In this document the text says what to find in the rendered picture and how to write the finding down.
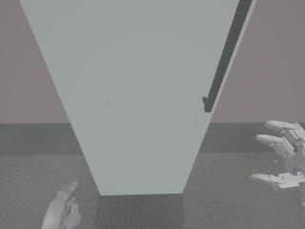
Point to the robot right hand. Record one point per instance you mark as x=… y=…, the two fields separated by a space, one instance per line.
x=290 y=180

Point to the fridge door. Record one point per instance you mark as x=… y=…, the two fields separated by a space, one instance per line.
x=131 y=75

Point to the robot left hand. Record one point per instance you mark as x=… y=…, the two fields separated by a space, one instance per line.
x=55 y=216

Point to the handle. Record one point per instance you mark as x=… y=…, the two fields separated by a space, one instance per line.
x=234 y=32

